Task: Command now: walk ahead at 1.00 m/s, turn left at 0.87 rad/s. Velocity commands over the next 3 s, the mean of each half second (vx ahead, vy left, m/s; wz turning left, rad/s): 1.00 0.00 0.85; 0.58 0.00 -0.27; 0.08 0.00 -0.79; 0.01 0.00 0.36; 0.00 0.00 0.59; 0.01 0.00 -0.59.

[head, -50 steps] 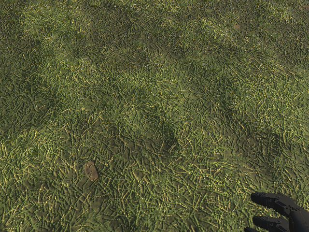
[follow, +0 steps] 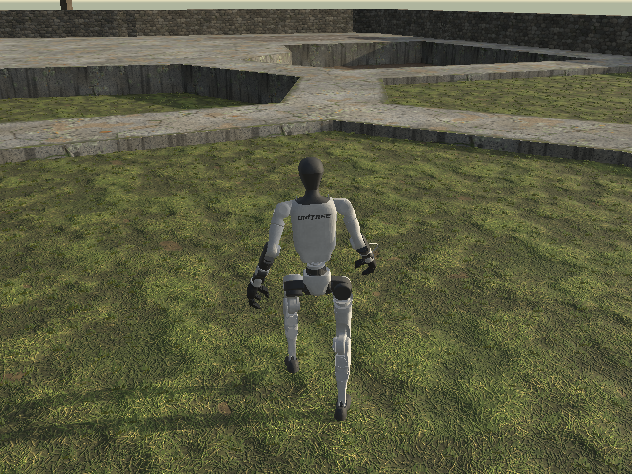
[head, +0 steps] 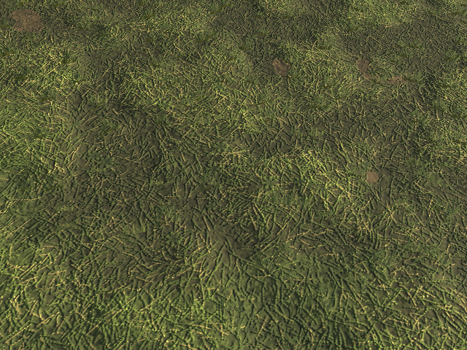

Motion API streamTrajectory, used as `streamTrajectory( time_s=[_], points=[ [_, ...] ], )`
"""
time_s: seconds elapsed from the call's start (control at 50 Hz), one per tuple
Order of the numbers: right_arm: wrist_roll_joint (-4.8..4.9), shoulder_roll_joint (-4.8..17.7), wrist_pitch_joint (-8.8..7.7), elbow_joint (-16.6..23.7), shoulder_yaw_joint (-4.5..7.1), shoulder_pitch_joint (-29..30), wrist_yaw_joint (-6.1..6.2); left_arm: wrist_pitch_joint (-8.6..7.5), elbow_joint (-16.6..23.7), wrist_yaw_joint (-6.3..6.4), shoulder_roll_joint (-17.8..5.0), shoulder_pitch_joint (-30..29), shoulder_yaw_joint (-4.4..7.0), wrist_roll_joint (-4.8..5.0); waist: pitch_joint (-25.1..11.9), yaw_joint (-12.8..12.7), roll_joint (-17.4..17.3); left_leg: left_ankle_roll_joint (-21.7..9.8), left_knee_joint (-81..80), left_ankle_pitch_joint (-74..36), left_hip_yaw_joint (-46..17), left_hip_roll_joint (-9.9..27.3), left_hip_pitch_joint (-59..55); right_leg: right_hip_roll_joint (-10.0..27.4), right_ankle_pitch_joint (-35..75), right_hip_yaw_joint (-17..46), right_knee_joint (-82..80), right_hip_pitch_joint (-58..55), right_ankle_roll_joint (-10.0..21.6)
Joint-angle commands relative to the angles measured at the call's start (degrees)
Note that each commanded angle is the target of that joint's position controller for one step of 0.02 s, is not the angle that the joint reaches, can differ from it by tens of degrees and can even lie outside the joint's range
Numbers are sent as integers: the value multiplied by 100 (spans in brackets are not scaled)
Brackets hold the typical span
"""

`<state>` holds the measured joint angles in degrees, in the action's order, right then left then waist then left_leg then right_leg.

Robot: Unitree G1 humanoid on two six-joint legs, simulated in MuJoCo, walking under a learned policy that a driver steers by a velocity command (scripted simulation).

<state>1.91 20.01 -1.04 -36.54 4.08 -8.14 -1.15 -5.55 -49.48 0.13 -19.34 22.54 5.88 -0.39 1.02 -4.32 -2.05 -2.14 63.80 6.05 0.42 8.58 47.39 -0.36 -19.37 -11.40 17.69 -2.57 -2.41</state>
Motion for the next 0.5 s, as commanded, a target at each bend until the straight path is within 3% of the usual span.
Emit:
streamTrajectory(
  time_s=[0.02, 0.04, 0.08, 0.1, 0.12, 0.14, 0.16, 0.18, 0.2, 0.22, 0.24, 0.26, 0.28, 0.32, 0.36, 0.4, 0.42, 0.44, 0.5],
  points=[
    [-51, -142, -21, 227, -138, -120, -185, -210, 746, 30, -556, -1382, 10, 30, 687, 608, 0, -165, -1158, -1302, 85, 66, -1159, 1211, 1769, -67, -1296, 1415, 774],
    [-39, -85, -45, 277, -121, 59, -232, -192, 713, 19, -728, -1233, 44, 46, 703, 543, -45, -251, -1489, -1427, 277, -68, -1338, 1244, 2206, -169, -1268, 1138, 739],
    [11, 203, -47, 343, -11, 47, -276, -92, 711, 1, -1133, -1091, 131, 86, 474, 682, 255, -435, -1771, -1019, 757, -530, -1739, 1349, 4959, -304, -615, 303, 667],
    [69, 411, -15, 314, 78, -232, -267, 3, 738, 5, -1302, -1042, 176, 123, 231, 898, 512, -530, -1716, -495, 989, -814, -2053, 1409, 6532, -344, 69, -80, 639],
    [116, 666, 31, 206, 207, -895, -251, 99, 778, 5, -1426, -1077, 206, 142, -140, 1309, 747, -671, -1640, 31, 1101, -1044, -2842, 1485, 7588, -334, 1181, -79, 644],
    [94, 1067, 92, -124, 425, -2146, -207, 141, 849, 11, -1402, -1207, 191, 143, -732, 1925, 738, -896, -1767, 273, 976, -1240, -4558, 1454, 7722, -206, 2833, 618, 629],
    [154, 1312, 160, -436, 545, -2892, -95, 71, 808, 4, -903, -1230, 37, 124, -674, 2155, -102, -1142, -2134, 176, 256, -1105, -5920, 782, 3996, -124, 5286, 2073, 318],
    [74, 1712, 109, -223, 491, -2088, -76, -177, 1197, -80, 238, -453, -297, 52, -794, 794, -2427, -2206, -3203, 1290, -2807, -143, -6873, -440, -1389, 596, 7725, 4495, 84],
    [-47, 1303, -72, 192, 355, -1898, -138, -447, 1510, -130, -251, -746, -344, 165, -1817, 977, -1644, -2496, -4697, 3613, -5181, 622, -7075, -342, -1057, 1955, 7726, 5110, 371],
    [-107, 973, -209, 191, 307, -1918, -149, -540, 1652, -123, -679, -1612, -245, 329, -1008, 1163, -618, -2070, -5232, 3962, -5220, 626, -6329, -99, -533, 1963, 7141, 5248, 557],
    [-151, 922, -329, 123, 276, -1726, -184, -552, 1707, -76, -533, -1800, -280, 311, -430, 844, 280, -1894, -5255, 3500, -4924, 550, -5360, 101, -226, 1949, 6493, 5036, 584],
    [-178, 815, -400, 163, 241, -1367, -178, -503, 1605, -26, -422, -1689, -306, 137, -275, 557, 596, -1828, -5057, 2857, -4419, 365, -4567, 316, -31, 2039, 6001, 4545, 533],
    [-239, 757, -424, 249, 212, -1031, -128, -404, 1509, -34, -434, -1423, -275, 59, -150, 286, 454, -1816, -4925, 2403, -3931, 74, -3846, 427, 105, 2155, 5659, 4073, 436],
    [-144, 527, -410, 267, 126, -849, -34, -230, 1457, -33, -454, -1396, -233, 9, 148, 158, 326, -1753, -5081, 1809, -3142, -256, -3161, 528, 103, 2068, 4816, 3752, 214],
    [-69, 422, -403, 186, 90, -973, 115, -176, 1652, -24, -256, -2018, -310, -74, 460, 365, 383, -1680, -5203, 968, -2431, -507, -2668, 492, 851, 1752, 3724, 3643, -27],
    [-48, 345, -357, 66, 71, -1027, 225, -183, 1812, -93, 92, -2557, -425, -109, 544, 637, 212, -1372, -5089, 515, -1656, -854, -2242, 346, 2290, 1385, 2458, 3067, -162],
    [-46, 360, -347, -24, 81, -1195, 235, -203, 1879, -136, 211, -2753, -463, -91, 470, 831, 140, -1247, -5138, 642, -1540, -844, -2079, 255, 2922, 1227, 2065, 2643, -169],
    [-41, 382, -356, -118, 93, -1384, 222, -225, 1925, -166, 184, -2855, -443, -33, 403, 972, 48, -1192, -5163, 813, -1593, -750, -2148, 195, 3290, 1215, 1808, 2414, -173],
    [23, 325, -356, -363, 100, -1692, 214, -249, 2039, -187, -134, -3086, -314, 133, 479, 1110, -219, -1085, -4904, 767, -1858, -394, -3319, 285, 3147, 1463, 1174, 2787, -31]
  ],
)
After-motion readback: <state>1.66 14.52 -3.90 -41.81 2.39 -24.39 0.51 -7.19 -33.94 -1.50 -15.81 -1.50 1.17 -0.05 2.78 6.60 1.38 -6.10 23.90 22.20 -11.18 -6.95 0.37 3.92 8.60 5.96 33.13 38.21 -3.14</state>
